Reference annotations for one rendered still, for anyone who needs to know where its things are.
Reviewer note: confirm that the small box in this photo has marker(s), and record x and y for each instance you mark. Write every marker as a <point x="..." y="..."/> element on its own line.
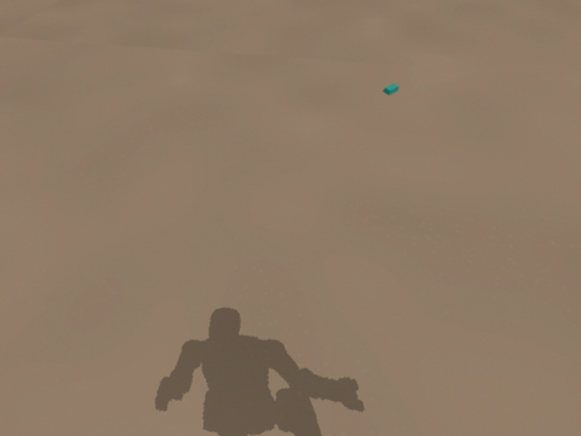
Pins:
<point x="391" y="89"/>

